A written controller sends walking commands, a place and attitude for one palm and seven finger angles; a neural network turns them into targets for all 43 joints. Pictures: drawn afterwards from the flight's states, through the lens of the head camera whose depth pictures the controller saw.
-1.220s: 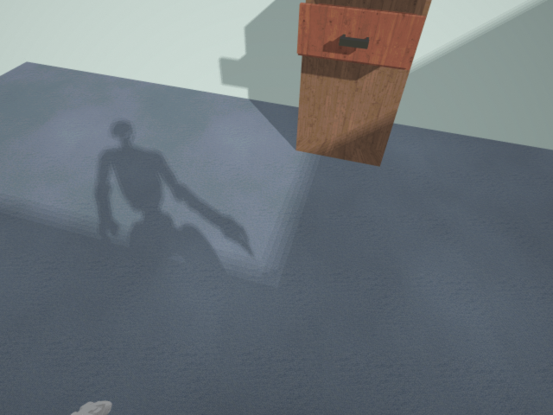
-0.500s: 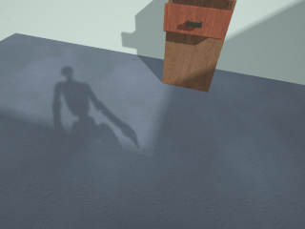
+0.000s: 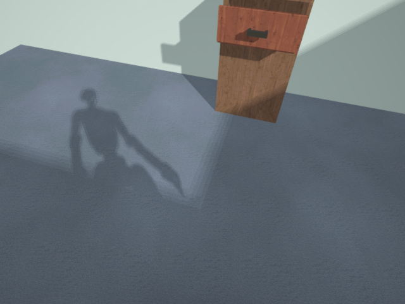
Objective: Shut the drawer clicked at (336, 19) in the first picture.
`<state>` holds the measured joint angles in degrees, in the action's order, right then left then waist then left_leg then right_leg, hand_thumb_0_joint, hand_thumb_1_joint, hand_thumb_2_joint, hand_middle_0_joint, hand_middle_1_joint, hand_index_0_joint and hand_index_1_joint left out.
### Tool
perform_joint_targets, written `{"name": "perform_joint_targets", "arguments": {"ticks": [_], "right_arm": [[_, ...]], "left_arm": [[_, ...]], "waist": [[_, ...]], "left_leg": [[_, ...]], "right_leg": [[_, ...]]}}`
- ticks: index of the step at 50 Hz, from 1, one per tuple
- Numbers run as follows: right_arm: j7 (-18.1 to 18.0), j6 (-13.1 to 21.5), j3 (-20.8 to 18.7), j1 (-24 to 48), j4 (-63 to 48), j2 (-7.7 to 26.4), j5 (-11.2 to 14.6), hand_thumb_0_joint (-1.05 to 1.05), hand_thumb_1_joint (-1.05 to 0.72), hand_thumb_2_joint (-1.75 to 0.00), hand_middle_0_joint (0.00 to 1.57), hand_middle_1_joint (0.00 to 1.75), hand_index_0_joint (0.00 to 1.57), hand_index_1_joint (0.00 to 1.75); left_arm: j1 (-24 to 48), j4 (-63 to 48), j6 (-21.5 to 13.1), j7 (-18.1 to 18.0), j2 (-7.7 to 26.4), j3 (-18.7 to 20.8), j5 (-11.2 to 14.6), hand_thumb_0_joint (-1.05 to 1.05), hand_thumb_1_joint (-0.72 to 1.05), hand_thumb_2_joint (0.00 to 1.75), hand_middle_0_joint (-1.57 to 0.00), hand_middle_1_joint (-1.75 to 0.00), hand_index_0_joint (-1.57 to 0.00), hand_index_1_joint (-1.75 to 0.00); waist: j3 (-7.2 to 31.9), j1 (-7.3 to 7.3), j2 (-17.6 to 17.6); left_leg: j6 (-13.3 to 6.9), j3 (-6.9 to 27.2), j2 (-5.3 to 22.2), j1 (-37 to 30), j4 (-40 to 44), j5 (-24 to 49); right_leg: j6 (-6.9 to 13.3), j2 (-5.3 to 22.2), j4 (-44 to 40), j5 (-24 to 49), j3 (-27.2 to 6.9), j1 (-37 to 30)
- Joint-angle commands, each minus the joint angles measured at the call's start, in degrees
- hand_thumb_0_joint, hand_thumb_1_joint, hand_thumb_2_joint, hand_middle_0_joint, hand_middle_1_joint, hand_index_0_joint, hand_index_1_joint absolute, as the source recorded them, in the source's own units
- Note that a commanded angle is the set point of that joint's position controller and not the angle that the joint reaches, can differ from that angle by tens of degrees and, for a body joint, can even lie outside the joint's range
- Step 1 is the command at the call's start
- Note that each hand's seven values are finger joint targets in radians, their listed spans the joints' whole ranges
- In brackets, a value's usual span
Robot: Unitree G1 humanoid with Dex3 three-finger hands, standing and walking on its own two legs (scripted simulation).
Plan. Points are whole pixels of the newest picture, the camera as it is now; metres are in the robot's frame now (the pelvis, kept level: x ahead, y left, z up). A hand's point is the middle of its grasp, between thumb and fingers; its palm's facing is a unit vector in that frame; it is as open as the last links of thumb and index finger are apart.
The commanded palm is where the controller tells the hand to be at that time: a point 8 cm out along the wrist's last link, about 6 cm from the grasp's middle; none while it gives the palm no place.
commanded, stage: look at it before walking up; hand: left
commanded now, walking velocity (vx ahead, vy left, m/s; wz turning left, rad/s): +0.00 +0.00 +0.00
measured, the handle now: (257, 32) +1.38 -0.20 -0.02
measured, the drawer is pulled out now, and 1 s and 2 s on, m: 0.22 0.22 0.22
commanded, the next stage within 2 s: walk to a spot facing it in 0.22 s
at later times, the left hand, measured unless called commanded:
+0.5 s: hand out of the picture +0.06 +0.23 -0.17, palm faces -0.05 -0.96 -0.28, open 7.4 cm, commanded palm none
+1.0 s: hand out of the picture +0.11 +0.16 -0.18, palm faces -0.12 -0.98 -0.13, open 7.4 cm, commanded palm none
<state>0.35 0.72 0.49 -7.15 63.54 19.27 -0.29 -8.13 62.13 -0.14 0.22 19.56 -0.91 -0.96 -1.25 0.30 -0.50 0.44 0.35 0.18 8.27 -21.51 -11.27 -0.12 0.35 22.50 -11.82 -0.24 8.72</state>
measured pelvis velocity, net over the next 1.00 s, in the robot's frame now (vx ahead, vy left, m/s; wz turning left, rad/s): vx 0.18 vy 0.00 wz -0.22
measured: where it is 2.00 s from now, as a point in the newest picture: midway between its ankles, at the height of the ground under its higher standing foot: (229, 245)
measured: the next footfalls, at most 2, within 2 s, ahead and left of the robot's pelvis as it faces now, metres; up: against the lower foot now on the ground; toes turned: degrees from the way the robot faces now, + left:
left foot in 1.04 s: +0.37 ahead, +0.09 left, +0.00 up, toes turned -7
right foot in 1.54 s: +0.45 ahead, -0.22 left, +0.00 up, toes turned -35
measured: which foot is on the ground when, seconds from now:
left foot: down 0.00-0.66, up 0.68-1.00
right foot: down 0.00-1.00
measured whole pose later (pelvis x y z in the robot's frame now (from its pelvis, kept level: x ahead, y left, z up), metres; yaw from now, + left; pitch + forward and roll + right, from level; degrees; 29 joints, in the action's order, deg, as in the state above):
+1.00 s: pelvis +0.18 +0.00 -0.01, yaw -13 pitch +1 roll -1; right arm 1.9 1.9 -2.3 -7.0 55.8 9.2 -0.5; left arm -27.8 64.4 -2.6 -0.3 7.5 1.5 -2.0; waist -2.2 3.0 -1.5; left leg 1.2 -5.1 5.5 30.2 -41.3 -12.2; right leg 0.1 -0.7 21.2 -22.5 -4.0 -0.9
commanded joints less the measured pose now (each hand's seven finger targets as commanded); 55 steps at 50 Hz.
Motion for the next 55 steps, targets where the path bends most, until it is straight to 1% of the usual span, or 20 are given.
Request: {"name": "perform_joint_targets", "arguments": {"ticks": [1, 16, 18, 21, 26, 28, 30, 31, 32, 33, 34, 35, 37, 40, 47, 50, 51, 52, 53, 55], "right_arm": [[-1.0, 1.4, -2.4, 2.7, -3.5, 12.0, -0.2, 0.00, -0.90, -0.90, 0.20, 0.30, 0.20, 0.30], [-1.0, 1.2, -2.4, 3.2, -3.3, 12.2, -0.1, 0.00, -0.90, -0.90, 0.20, 0.30, 0.20, 0.30], [-0.8, 0.3, -0.8, -0.5, -1.8, 5.2, -0.6, 0.00, -0.90, -0.90, 0.20, 0.30, 0.20, 0.30], [-0.7, -0.5, -1.6, -3.1, -2.5, 5.6, -1.1, 0.00, -0.90, -0.90, 0.20, 0.30, 0.20, 0.30], [-1.0, 0.5, -3.7, -8.0, -4.5, 7.7, -1.0, 0.00, -0.90, -0.90, 0.20, 0.30, 0.20, 0.30], [-1.2, 1.3, -4.6, -9.4, -4.8, 8.3, -0.8, 0.00, -0.90, -0.90, 0.20, 0.30, 0.20, 0.30], [-1.2, 1.8, -4.5, -9.3, -4.9, 6.5, -0.9, 0.00, -0.90, -0.90, 0.20, 0.30, 0.20, 0.30], [-1.3, 1.8, -4.2, -8.0, -5.1, 5.4, -0.9, 0.00, -0.90, -0.90, 0.20, 0.30, 0.20, 0.30], [-1.2, 2.0, -3.7, -6.7, -6.0, 3.0, -0.8, 0.00, -0.90, -0.90, 0.20, 0.30, 0.20, 0.30], [-0.6, 2.6, -2.7, -3.1, -9.1, -1.6, -0.2, 0.00, -0.90, -0.90, 0.20, 0.30, 0.20, 0.30], [-0.7, 3.0, -2.9, 1.8, -11.1, 0.7, -0.6, 0.00, -0.90, -0.90, 0.20, 0.30, 0.20, 0.30], [-0.7, 3.2, -3.2, 4.2, -11.1, -0.6, -0.6, 0.00, -0.90, -0.90, 0.20, 0.30, 0.20, 0.30], [-0.4, 2.8, -3.3, 2.2, -10.0, -2.4, -1.0, 0.00, -0.90, -0.90, 0.20, 0.30, 0.20, 0.30], [0.4, 1.8, -3.6, -0.6, -9.2, -4.5, -0.8, 0.00, -0.90, -0.90, 0.20, 0.30, 0.20, 0.30], [1.4, 2.5, -3.9, 3.0, -11.8, -6.2, -0.2, 0.00, -0.90, -0.90, 0.20, 0.30, 0.20, 0.30], [0.2, 3.4, -4.7, -7.7, -8.7, -3.9, -0.6, 0.00, -0.90, -0.90, 0.20, 0.30, 0.20, 0.30], [-0.7, 3.7, -5.5, -16.3, -6.1, -0.4, -0.9, 0.00, -0.90, -0.90, 0.20, 0.30, 0.20, 0.30], [-1.3, 4.0, -7.0, -23.0, -4.8, 6.6, -2.0, 0.00, -0.90, -0.90, 0.20, 0.30, 0.20, 0.30], [-1.3, 3.3, -6.8, -24.9, -4.6, 7.3, -1.4, 0.00, -0.90, -0.90, 0.20, 0.30, 0.20, 0.30], [-1.4, 3.2, -5.6, -13.9, -6.8, 1.2, -1.1, 0.00, -0.90, -0.90, 0.20, 0.30, 0.20, 0.30]], "left_arm": [[2.5, -3.6, -1.4, -0.8, 11.8, 2.7, 0.3, 0.00, 0.90, 0.90, -0.20, -0.30, -0.20, -0.30], [2.3, -3.1, -1.3, -0.8, 12.0, 2.6, 0.3, 0.00, 0.90, 0.90, -0.20, -0.30, -0.20, -0.30], [-1.7, -1.6, -0.1, -0.9, 5.1, 1.3, 0.3, 0.00, 0.90, 0.90, -0.20, -0.30, -0.20, -0.30], [-4.2, -2.6, 1.1, 0.0, 5.4, 2.1, -0.2, 0.00, 0.90, 0.90, -0.20, -0.30, -0.20, -0.30], [-7.3, -6.1, 0.3, 1.3, 2.2, 3.5, -0.4, 0.00, 0.90, 0.90, -0.20, -0.30, -0.20, -0.30], [-6.5, -7.6, -0.4, 1.6, -0.4, 3.7, -0.4, 0.00, 0.90, 0.90, -0.20, -0.30, -0.20, -0.30], [-7.0, -8.0, -1.1, 1.8, -1.5, 4.0, -0.4, 0.00, 0.90, 0.90, -0.20, -0.30, -0.20, -0.30], [-11.4, -6.4, -1.5, 1.8, -2.2, 4.3, -0.5, 0.00, 0.90, 0.90, -0.20, -0.30, -0.20, -0.30], [-18.3, -4.1, -2.1, 1.4, -0.3, 5.0, -0.7, 0.00, 0.90, 0.90, -0.20, -0.30, -0.20, -0.30], [-27.4, -1.4, -2.9, 0.3, 6.2, 6.4, -0.8, 0.00, 0.90, 0.90, -0.20, -0.30, -0.20, -0.30], [-31.3, -0.2, -3.3, -0.7, 5.8, 6.1, 0.3, 0.00, 0.90, 0.90, -0.20, -0.30, -0.20, -0.30], [-29.5, -0.2, -3.2, -1.0, 3.9, 5.7, -0.1, 0.00, 0.90, 0.90, -0.20, -0.30, -0.20, -0.30], [-24.4, -1.5, -3.3, -1.3, 0.7, 4.7, -0.6, 0.00, 0.90, 0.90, -0.20, -0.30, -0.20, -0.30], [-21.0, -2.0, -3.9, -1.4, -1.0, 4.5, -0.7, 0.00, 0.90, 0.90, -0.20, -0.30, -0.20, -0.30], [-19.9, -0.8, -3.9, -1.5, -0.9, 5.1, -0.7, 0.00, 0.90, 0.90, -0.20, -0.30, -0.20, -0.30], [-17.6, -1.1, -3.6, -1.3, -0.5, 5.9, -0.4, 0.00, 0.90, 0.90, -0.20, -0.30, -0.20, -0.30], [-18.4, -1.2, -3.6, -1.1, -2.4, 5.8, -0.1, 0.00, 0.90, 0.90, -0.20, -0.30, -0.20, -0.30], [-22.5, -2.0, -3.2, -0.4, -6.1, 5.6, 0.6, 0.00, 0.90, 0.90, -0.20, -0.30, -0.20, -0.30], [-19.1, -4.3, -3.7, -0.2, -6.8, 5.2, 0.2, 0.00, 0.90, 0.90, -0.20, -0.30, -0.20, -0.30], [-13.3, -5.1, -2.9, 0.0, -6.4, 5.3, -0.4, 0.00, 0.90, 0.90, -0.20, -0.30, -0.20, -0.30]], "waist": [[2.7, -0.18, 0.6], [1.7, -0.12, 0.3], [2.4, -0.17, 0.3], [-3.6, -0.12, -0.2], [-5.5, -1.07, 6.1], [-4.9, -1.44, 10.8], [-4.9, -0.53, 9.0], [-3.5, 1.90, 6.3], [-1.3, 4.70, -1.7], [0.0, 7.56, -20.6], [-1.1, 8.81, -15.2], [-4.3, 7.77, -8.6], [-5.3, 3.87, -2.3], [-4.8, 1.07, -4.7], [-6.3, 1.09, -7.8], [-1.2, -3.81, -4.4], [4.2, -6.69, 0.9], [11.7, -7.33, 17.6], [9.7, -7.32, 17.6], [-0.4, -4.11, 12.3]], "left_leg": [[-2.0, 5.7, 6.6, -0.4, 3.6, 6.4], [-2.0, 5.8, 6.6, -0.7, 4.4, 5.9], [-0.8, 3.6, 6.2, -1.3, 2.9, -0.6], [-1.4, 3.1, 6.0, 4.0, 2.6, -19.4], [-6.3, 10.3, 13.2, 1.3, 5.0, -26.6], [-9.7, 13.7, 19.2, -0.7, 7.5, -21.8], [-9.3, 9.0, 18.9, 0.7, 2.8, -10.4], [-7.0, 3.9, 15.9, 5.2, -4.8, -5.6], [-3.3, -2.9, 10.2, 14.8, -18.9, -4.4], [0.5, -11.0, 2.1, 32.0, -37.1, -17.8], [0.0, -3.7, 3.5, 35.8, -42.9, -21.7], [0.2, -2.0, 5.2, 37.9, -46.4, -18.9], [1.0, -1.6, 7.2, 36.3, -45.3, -13.3], [2.1, -3.6, 7.2, 30.5, -39.0, -7.4], [0.8, -5.9, 4.9, 18.5, -20.4, -0.5], [0.0, -7.8, 1.9, 1.1, -10.4, 1.6], [-0.8, -3.8, 5.6, -11.9, -8.3, 0.5], [-5.9, 18.3, 22.4, -22.9, -2.7, -5.1], [-9.3, 29.0, 28.3, -17.7, 6.8, -12.2], [-9.0, 23.9, 27.1, -2.2, 11.8, -27.1]], "right_leg": [[1.9, 6.6, -4.4, 5.2, -6.0, 0.1], [1.7, 6.5, -5.1, 4.7, -5.9, 0.2], [1.0, 5.8, -4.7, -3.0, -6.4, 1.2], [2.2, 4.0, -4.2, -19.6, -9.0, 7.6], [2.9, -1.6, 10.4, -17.4, -4.8, 17.0], [1.6, -1.3, 19.1, -13.5, 1.1, 19.1], [1.3, 0.8, 16.0, -14.2, 2.2, 15.6], [1.8, 0.2, 9.7, -10.1, 3.0, 6.5], [4.3, 3.5, 2.1, -8.3, -5.2, -5.8], [10.7, 18.7, -7.8, -2.7, -29.7, -16.6], [14.2, 21.4, -8.6, 7.1, -36.2, -16.0], [16.7, 20.9, -7.6, 9.7, -34.1, -13.6], [15.1, 18.0, -7.1, 8.4, -25.6, -9.3], [12.7, 14.2, -9.4, 8.6, -17.0, -3.1], [9.0, 10.8, -9.2, 9.3, -11.5, 1.9], [7.0, 7.2, 3.8, 16.7, -8.1, 3.7], [5.7, 4.8, 16.1, 15.1, -7.0, 8.7], [2.9, -2.5, 35.9, -8.4, 0.3, 20.1], [3.2, -3.6, 47.8, -20.4, -1.2, 24.5], [3.2, 2.8, 56.7, -12.6, -2.0, 29.6]]}}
